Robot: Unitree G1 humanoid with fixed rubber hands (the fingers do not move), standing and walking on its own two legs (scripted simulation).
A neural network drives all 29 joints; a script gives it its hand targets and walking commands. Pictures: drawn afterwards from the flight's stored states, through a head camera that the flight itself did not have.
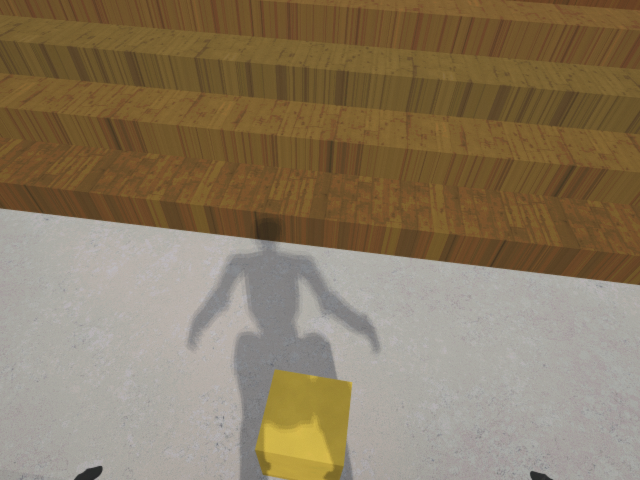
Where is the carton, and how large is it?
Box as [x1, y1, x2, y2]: [255, 369, 351, 479]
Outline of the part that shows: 275,369 255,447 255,451 262,473 266,475 287,479 339,479 344,458 351,382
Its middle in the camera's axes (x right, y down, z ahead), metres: -0.04 +0.52 +1.06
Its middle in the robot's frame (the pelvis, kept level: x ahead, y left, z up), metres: +0.39 +0.02 -0.66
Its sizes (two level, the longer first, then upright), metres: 0.210 0.200 0.250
